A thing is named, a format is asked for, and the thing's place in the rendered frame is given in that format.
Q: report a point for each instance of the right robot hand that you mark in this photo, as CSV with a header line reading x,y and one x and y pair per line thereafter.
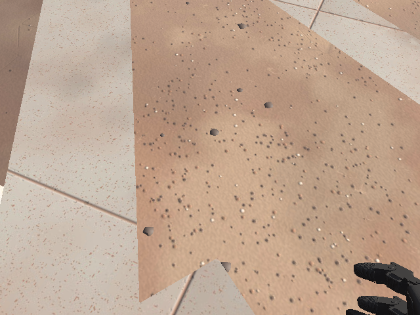
x,y
395,277

